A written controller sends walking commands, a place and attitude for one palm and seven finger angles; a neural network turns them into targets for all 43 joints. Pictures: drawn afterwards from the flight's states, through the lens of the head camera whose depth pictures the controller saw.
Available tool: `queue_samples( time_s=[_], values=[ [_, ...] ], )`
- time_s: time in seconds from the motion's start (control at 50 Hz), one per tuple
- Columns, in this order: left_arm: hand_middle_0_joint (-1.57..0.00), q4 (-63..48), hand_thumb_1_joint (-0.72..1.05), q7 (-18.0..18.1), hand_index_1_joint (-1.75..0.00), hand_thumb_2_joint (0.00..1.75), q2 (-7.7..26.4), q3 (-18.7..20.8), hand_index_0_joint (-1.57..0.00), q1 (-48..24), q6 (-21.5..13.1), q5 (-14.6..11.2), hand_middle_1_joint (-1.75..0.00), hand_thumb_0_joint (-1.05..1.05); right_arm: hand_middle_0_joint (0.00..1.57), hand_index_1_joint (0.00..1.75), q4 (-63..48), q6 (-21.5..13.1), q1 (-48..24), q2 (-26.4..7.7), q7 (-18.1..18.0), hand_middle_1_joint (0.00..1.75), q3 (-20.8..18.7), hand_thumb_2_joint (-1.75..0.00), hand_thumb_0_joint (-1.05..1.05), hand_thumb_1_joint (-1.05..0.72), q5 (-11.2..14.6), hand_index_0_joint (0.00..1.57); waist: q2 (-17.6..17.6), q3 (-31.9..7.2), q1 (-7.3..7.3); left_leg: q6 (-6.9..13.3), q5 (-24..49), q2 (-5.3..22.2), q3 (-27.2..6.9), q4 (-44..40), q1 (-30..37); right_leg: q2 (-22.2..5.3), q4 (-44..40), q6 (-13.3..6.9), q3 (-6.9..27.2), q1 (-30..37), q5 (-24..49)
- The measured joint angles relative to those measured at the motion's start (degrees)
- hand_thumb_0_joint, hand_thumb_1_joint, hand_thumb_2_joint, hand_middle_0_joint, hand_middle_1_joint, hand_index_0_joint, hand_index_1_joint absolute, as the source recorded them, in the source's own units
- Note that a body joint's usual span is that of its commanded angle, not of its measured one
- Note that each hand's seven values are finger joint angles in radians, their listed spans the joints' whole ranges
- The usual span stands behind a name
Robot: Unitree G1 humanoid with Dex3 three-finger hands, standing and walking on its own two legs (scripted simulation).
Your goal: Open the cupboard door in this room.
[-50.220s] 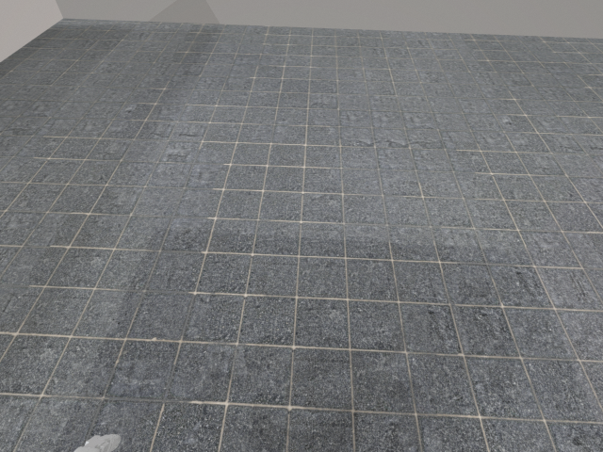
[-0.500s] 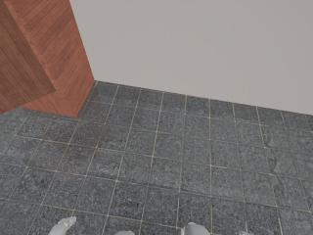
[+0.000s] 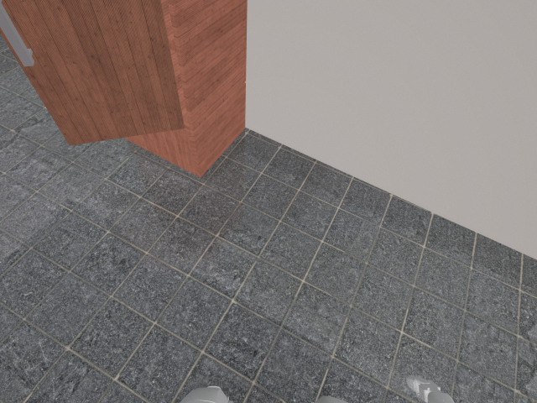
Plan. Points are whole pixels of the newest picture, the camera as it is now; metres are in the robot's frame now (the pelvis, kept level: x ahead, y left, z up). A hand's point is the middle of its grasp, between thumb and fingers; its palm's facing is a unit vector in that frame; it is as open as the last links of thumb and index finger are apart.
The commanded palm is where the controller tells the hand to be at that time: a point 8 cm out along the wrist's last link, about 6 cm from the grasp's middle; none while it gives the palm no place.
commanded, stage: turn to face it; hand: left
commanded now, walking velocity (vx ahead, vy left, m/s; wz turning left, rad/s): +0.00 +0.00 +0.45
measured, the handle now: (13, 31) +0.88 +0.70 -0.01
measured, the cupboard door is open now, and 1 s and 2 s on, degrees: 46 46 46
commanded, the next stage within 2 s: take the last steps up to it in 0.44 s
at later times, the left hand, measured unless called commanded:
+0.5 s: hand out of the picture +0.07 +0.16 -0.14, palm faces +0.19 -0.95 -0.25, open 7.4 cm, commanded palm none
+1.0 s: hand out of the picture +0.09 +0.22 -0.14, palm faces +0.33 -0.92 -0.20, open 7.4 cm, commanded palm none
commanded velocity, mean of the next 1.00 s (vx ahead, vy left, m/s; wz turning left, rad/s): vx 0.14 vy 0.07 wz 0.26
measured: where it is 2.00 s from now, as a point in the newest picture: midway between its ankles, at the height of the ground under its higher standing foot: (205, 336)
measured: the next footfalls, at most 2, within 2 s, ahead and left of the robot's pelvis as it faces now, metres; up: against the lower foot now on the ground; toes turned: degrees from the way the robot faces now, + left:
right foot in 0.36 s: +0.06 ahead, -0.16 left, +0.00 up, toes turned +5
left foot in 0.68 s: +0.05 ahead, +0.08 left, +0.00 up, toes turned +19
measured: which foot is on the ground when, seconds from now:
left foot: down 0.00-0.36, up 0.38-0.66, down 0.68-1.00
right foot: up 0.00-0.34, down 0.36-0.70, up 0.72-1.00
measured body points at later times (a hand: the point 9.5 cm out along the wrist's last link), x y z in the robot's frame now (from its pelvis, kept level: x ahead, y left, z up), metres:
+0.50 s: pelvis +0.02 -0.04 +0.02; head +0.07 -0.05 +0.46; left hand +0.06 +0.21 -0.12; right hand +0.13 -0.28 -0.14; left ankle -0.02 +0.08 -0.65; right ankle +0.02 -0.16 -0.72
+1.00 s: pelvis +0.08 +0.01 +0.02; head +0.10 +0.03 +0.47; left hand +0.07 +0.27 -0.12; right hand +0.15 -0.21 -0.13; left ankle +0.01 +0.07 -0.72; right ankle +0.17 -0.12 -0.67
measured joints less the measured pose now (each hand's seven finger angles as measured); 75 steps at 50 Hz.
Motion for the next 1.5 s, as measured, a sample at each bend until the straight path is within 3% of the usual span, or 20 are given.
queue_samples(
  time_s=[0.06, 0.12, 0.32, 0.36, 0.4, 0.46, 0.5, 0.62, 0.68, 0.74, 0.8, 0.84, 1.04, 1.12, 1.18, 1.22, 1.26, 1.38, 1.48, 1.5],
  values=[
    [-0.20, 1.06, 0.90, 0.19, -0.30, 0.90, 0.98, 0.72, -0.20, -1.31, 0.98, 0.00, -0.30, 0.01, 0.20, 0.30, -0.25, -0.39, 0.93, 0.64, -1.09, 0.30, 0.47, -0.90, 0.00, -0.90, -0.24, 0.20, 0.39, -0.54, 0.13, 0.05, 0.13, -0.09, -1.77, -2.38, 0.96, 2.13, 9.21, 0.24, 3.32, -5.39, 2.22],
    [-0.20, 0.59, 0.91, -0.15, -0.30, 0.90, 1.30, 1.09, -0.20, -2.40, 0.73, 0.10, -0.30, 0.01, 0.20, 0.30, 0.48, -0.37, 1.91, 0.97, -1.58, 0.30, 0.91, -0.90, 0.00, -0.90, -0.31, 0.21, 1.14, -0.90, 0.47, -0.22, 2.46, -0.21, -3.30, -6.35, 2.64, 2.78, 8.94, 0.26, 4.93, -7.57, 6.24],
    [-0.20, -0.77, 0.91, -0.26, -0.30, 0.90, -0.05, 0.27, -0.20, -4.23, -0.60, -0.16, -0.30, 0.01, 0.20, 0.30, 3.14, 0.63, 4.91, 1.88, -1.46, 0.30, 0.71, -0.90, 0.00, -0.90, -0.41, 0.21, 4.36, -2.41, -0.83, -2.26, 3.33, -0.33, -8.23, -7.90, 3.14, 5.96, -14.78, -0.67, 5.14, 0.99, 11.11],
    [-0.20, -1.23, 0.90, -0.13, -0.30, 0.90, -0.20, -0.02, -0.20, -3.47, -1.81, 0.03, -0.30, 0.01, 0.20, 0.30, 3.46, 0.86, 5.65, 1.93, -1.34, 0.30, 0.43, -0.90, 0.00, -0.90, 0.07, 0.21, 3.83, -3.26, -0.55, -3.02, 1.45, -1.18, -8.19, -4.59, 1.49, 5.70, -22.75, -2.82, 5.00, 4.73, 14.82],
    [-0.20, -0.62, 0.90, 0.15, -0.30, 0.90, -1.76, -0.51, -0.20, -3.31, -2.38, 0.40, -0.30, 0.01, 0.20, 0.30, 4.08, 1.52, 5.31, 0.96, -1.30, 0.30, -0.22, -0.90, 0.00, -0.90, 0.25, 0.21, 5.47, -2.78, -0.78, -3.54, -7.35, -1.28, -8.30, 4.98, -1.53, 5.88, -21.08, -4.24, 3.85, 4.77, 13.01],
    [-0.20, -0.02, 0.90, 0.39, -0.30, 0.90, -3.53, -1.18, -0.20, -2.17, -2.61, 0.43, -0.30, 0.01, 0.20, 0.30, 5.06, 2.29, 4.69, 0.17, -1.31, 0.30, -0.76, -0.90, 0.00, -0.90, 0.25, 0.21, 5.77, -2.07, -1.00, -4.47, -10.61, -1.26, -6.14, 19.55, -5.21, 5.02, -22.12, -4.08, 2.62, 6.80, 12.67],
    [-0.20, 0.47, 0.90, 0.41, -0.30, 0.90, -4.12, -1.41, -0.20, -1.37, -2.65, 0.50, -0.30, 0.01, 0.20, 0.30, 5.48, 2.37, 4.29, 0.21, -1.17, 0.30, -0.79, -0.90, 0.00, -0.90, 0.38, 0.20, 5.00, -1.75, -1.06, -5.05, -10.26, -0.66, -4.54, 21.88, -5.61, 4.29, -23.62, -3.90, 1.90, 8.20, 13.22],
    [-0.20, 2.52, 0.91, 0.21, -0.30, 0.90, -3.89, -1.16, -0.21, 0.67, -3.05, 0.72, -0.30, 0.01, 0.20, 0.30, 6.18, 1.56, 2.81, 1.22, -0.91, 0.30, -0.03, -0.90, 0.00, -0.91, 0.55, 0.20, 2.08, -1.21, 0.25, -5.28, -8.49, 0.37, -1.41, 6.89, -0.17, 2.55, -24.76, -3.01, -0.32, 10.07, 13.01],
    [-0.20, 3.82, 0.91, -0.35, -0.30, 0.90, -2.84, -0.56, -0.21, 2.23, -2.91, 0.40, -0.30, 0.01, 0.20, 0.30, 5.85, 0.33, 2.78, 1.49, -0.71, 0.30, 0.57, -0.90, 0.00, -0.91, 0.25, 0.20, 1.19, -1.84, 0.72, -4.00, -3.21, 0.15, 0.00, -4.40, 4.60, 1.74, -21.81, -1.86, -1.55, 9.55, 10.85],
    [-0.20, 5.47, 0.91, -0.76, -0.30, 0.90, -1.35, 0.32, -0.21, 2.62, -1.20, 0.29, -0.30, 0.01, 0.20, 0.30, 4.91, -1.14, 3.19, 2.17, -0.90, 0.30, 0.92, -0.90, 0.00, -0.91, -0.49, 0.20, -0.21, -2.15, 1.16, 0.45, 0.16, -0.98, 0.50, -3.47, 4.13, 1.34, -8.43, -2.24, 0.94, 4.19, 3.05],
    [-0.20, 6.82, 0.91, -1.25, -0.30, 0.90, -0.59, 0.71, -0.20, 1.63, -0.33, 0.58, -0.30, 0.01, 0.20, 0.30, 4.48, -2.34, 5.33, 2.82, -1.79, 0.30, 1.36, -0.90, 0.00, -0.91, -0.58, 0.20, 0.38, -2.92, 0.86, 1.47, -0.11, -1.25, -0.23, -6.25, 5.76, 2.71, 5.45, -3.00, 3.14, -2.88, 4.13],
    [-0.20, 6.71, 0.91, -1.67, -0.30, 0.90, -0.46, 0.75, -0.20, 0.82, -0.77, 0.67, -0.30, 0.01, 0.20, 0.30, 5.17, -2.91, 7.08, 3.14, -2.12, 0.30, 1.69, -0.90, 0.00, -0.90, -0.50, 0.20, 1.07, -3.29, 0.81, 1.34, 1.46, -1.44, -0.95, -9.80, 7.79, 2.80, 7.88, -3.00, 3.39, -5.73, 7.21],
    [-0.20, 4.47, 0.91, -2.10, -0.30, 0.90, -2.21, -0.14, -0.20, -3.89, -2.12, 0.64, -0.30, 0.01, 0.20, 0.30, 10.29, -3.11, 14.02, 4.06, -1.73, 0.30, 2.04, -0.90, 0.00, -0.90, -0.40, 0.21, 3.85, -4.06, -0.70, 1.40, 1.27, -2.44, -2.52, -16.95, 15.49, 2.83, -10.87, -2.55, 2.39, -5.15, 13.05],
    [-0.20, 3.20, 0.91, -2.19, -0.30, 0.90, -2.81, -0.35, -0.20, -4.92, -3.83, 0.78, -0.30, 0.01, 0.20, 0.30, 11.73, -3.00, 16.45, 4.12, -1.67, 0.30, 1.81, -0.90, 0.00, -0.90, 0.00, 0.21, 4.01, -4.06, -1.28, 0.51, -4.48, -3.00, -2.62, -9.67, 14.61, 3.88, -22.28, -3.98, 1.31, 1.46, 17.11],
    [-0.20, 2.90, 0.90, -1.59, -0.30, 0.90, -4.41, -0.51, -0.20, -4.90, -5.51, 0.54, -0.30, 0.01, 0.20, 0.30, 13.01, -1.76, 15.77, 3.16, -1.40, 0.30, 1.16, -0.90, 0.00, -0.90, -0.04, 0.21, 5.83, -3.00, -1.44, -0.94, -10.51, -1.71, -2.99, 11.56, 6.56, 3.97, -19.90, -4.87, -0.91, 3.03, 15.96],
    [-0.20, 3.20, 0.90, -0.99, -0.30, 0.90, -5.22, -0.55, -0.20, -3.36, -5.85, 0.40, -0.30, 0.01, 0.20, 0.30, 13.21, -0.95, 14.43, 2.60, -1.10, 0.30, 0.60, -0.90, 0.00, -0.90, -0.27, 0.20, 5.88, -3.14, -1.29, -1.95, -7.25, -0.13, -2.49, 20.95, 0.76, 3.75, -22.08, -4.40, -1.85, 5.51, 15.32],
    [-0.20, 4.22, 0.91, -0.51, -0.30, 0.90, -5.77, -0.43, -0.20, -1.33, -6.17, 0.38, -0.30, 0.00, 0.20, 0.30, 12.59, -0.58, 12.69, 2.18, -0.76, 0.30, 0.20, -0.90, 0.00, -0.91, -0.45, 0.20, 5.37, -3.52, -1.13, -3.17, -3.07, 2.10, -1.94, 23.28, -3.91, 3.48, -25.62, -3.61, -2.42, 8.03, 16.16],
    [-0.20, 8.72, 0.94, -0.45, -0.30, 0.90, -4.00, 0.20, -0.21, 4.19, -6.57, 0.70, -0.30, 0.00, 0.20, 0.30, 8.98, -1.27, 7.33, 1.68, 0.45, 0.30, -0.44, -0.90, 0.00, -0.91, -0.32, 0.20, 3.01, -3.92, 0.63, -4.98, 4.27, 5.82, -0.50, 8.20, -8.53, 1.38, -32.49, -1.66, -3.23, 14.02, 16.55],
    [-0.20, 11.77, 0.92, -0.82, -0.30, 0.90, -3.31, 0.23, -0.20, 8.92, -5.42, 0.89, -0.30, 0.00, 0.19, 0.30, 6.45, -2.81, 3.50, 1.21, 0.95, 0.30, 0.08, -0.90, 0.00, -0.91, -0.29, 0.20, 2.10, -3.74, 2.95, -3.93, 5.07, 4.35, 2.09, -5.86, -3.00, -1.23, -28.95, 1.51, -2.66, 16.57, 11.49],
    [-0.20, 12.14, 0.92, -0.94, -0.30, 0.90, -3.32, 0.28, -0.20, 9.94, -4.95, 0.82, -0.30, 0.00, 0.19, 0.30, 5.74, -3.53, 3.04, 0.99, 0.84, 0.30, 0.21, -0.90, 0.00, -0.91, -0.44, 0.20, 2.39, -3.91, 2.99, -2.63, 7.37, 4.19, 2.36, -7.13, -2.02, -1.67, -24.90, 0.72, -2.32, 15.40, 9.27]
  ],
)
